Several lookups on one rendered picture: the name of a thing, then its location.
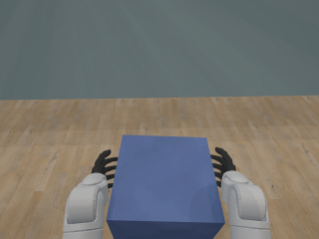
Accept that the left robot hand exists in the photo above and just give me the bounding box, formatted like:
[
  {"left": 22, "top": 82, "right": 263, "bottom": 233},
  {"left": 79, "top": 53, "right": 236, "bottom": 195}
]
[{"left": 91, "top": 149, "right": 118, "bottom": 188}]

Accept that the right robot forearm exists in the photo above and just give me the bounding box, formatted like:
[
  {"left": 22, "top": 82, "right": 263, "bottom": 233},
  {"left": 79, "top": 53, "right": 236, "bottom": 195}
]
[{"left": 220, "top": 170, "right": 271, "bottom": 239}]

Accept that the right robot hand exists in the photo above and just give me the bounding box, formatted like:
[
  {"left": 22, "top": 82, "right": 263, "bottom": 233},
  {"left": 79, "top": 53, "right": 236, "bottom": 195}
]
[{"left": 210, "top": 147, "right": 236, "bottom": 187}]

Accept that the carton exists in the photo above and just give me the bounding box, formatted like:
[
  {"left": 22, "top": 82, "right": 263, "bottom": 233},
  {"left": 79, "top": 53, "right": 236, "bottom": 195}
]
[{"left": 106, "top": 134, "right": 225, "bottom": 239}]

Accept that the left robot forearm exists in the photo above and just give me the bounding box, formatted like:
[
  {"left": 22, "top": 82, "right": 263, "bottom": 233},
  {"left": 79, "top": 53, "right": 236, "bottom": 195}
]
[{"left": 62, "top": 172, "right": 109, "bottom": 239}]

